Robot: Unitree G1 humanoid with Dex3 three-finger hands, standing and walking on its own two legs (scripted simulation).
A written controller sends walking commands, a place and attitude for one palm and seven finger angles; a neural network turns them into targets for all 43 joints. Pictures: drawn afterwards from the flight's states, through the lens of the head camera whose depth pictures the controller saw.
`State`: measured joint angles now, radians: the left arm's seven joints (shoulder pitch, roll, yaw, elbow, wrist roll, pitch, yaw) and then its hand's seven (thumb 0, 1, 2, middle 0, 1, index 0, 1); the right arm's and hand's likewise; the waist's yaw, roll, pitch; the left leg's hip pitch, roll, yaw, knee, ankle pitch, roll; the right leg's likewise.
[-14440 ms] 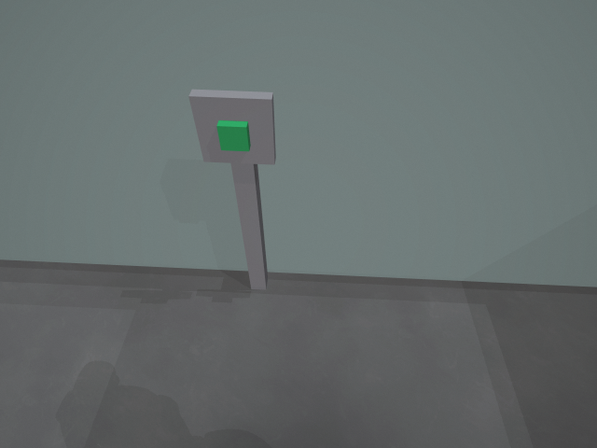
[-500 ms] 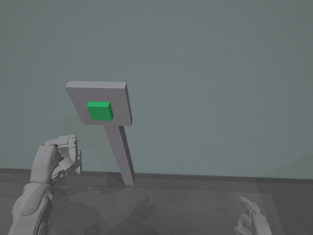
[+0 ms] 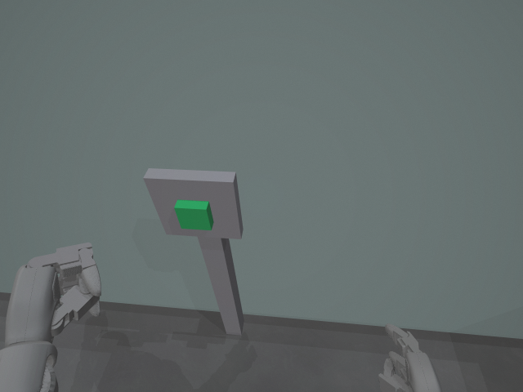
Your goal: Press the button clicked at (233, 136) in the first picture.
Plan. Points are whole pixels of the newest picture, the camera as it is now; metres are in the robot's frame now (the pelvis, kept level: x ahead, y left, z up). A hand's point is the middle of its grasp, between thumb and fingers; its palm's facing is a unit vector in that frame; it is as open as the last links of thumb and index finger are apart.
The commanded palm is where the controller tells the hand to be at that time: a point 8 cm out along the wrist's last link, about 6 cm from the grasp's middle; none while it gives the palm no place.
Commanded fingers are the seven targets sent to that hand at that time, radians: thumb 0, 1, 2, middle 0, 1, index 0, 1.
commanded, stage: draw the hand back to the body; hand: left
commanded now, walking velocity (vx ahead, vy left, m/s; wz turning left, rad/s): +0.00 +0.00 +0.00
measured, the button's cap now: (195, 214) +0.45 +0.20 -0.02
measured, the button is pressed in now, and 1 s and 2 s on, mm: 0 0 0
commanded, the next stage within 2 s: step back with the hand held close in 0.42 s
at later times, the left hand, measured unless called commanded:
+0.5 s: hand (62, 311) +0.16 +0.23 +0.16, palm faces +0.40 -0.83 -0.40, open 3.1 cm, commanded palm +0.11 +0.28 +0.18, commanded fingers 0.00 0.90 0.90 -1.30 -1.50 -1.30 -1.50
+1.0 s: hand (35, 327) +0.14 +0.25 +0.16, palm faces +0.31 -0.81 -0.51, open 3.1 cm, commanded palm +0.08 +0.29 +0.18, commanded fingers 0.00 0.90 0.90 -1.30 -1.50 -1.30 -1.50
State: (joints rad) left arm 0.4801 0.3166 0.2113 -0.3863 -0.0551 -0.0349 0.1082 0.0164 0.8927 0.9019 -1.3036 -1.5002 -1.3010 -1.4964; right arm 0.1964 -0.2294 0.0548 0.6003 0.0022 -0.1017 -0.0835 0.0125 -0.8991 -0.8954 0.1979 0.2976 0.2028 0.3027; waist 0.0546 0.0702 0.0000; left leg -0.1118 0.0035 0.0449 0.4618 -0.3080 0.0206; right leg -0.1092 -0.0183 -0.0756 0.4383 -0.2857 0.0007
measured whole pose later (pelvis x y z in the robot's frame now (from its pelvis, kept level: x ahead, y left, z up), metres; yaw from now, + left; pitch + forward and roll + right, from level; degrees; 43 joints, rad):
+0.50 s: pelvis -0.02 +0.00 +0.00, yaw +0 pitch -6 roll -1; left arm 0.54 0.32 0.27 -0.49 -0.05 -0.06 0.10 0.02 0.89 0.90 -1.31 -1.50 -1.30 -1.50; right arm 0.21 -0.23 0.04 0.62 -0.01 -0.11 -0.09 0.01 -0.90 -0.90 0.20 0.30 0.20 0.30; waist 0.07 0.07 0.02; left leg -0.06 0.01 0.05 0.43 -0.27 0.02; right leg -0.06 -0.01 -0.07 0.39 -0.24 -0.01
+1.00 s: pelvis -0.06 +0.02 +0.00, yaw -1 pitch +0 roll -1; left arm 0.63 0.41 0.38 -0.58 -0.04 -0.17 0.12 0.02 0.89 0.90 -1.31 -1.50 -1.30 -1.50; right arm 0.18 -0.23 0.00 0.56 0.00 -0.01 -0.09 0.01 -0.90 -0.90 0.20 0.30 0.20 0.30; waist 0.00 0.02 0.04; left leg -0.27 -0.01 0.08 0.49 -0.22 0.05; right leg -0.28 -0.03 -0.04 0.46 -0.19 0.02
